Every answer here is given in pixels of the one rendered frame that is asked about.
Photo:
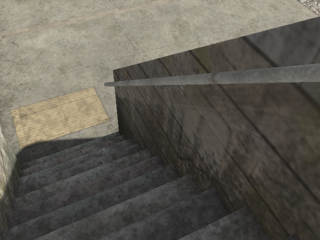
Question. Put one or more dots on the stairs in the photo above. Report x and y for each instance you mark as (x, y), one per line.
(111, 189)

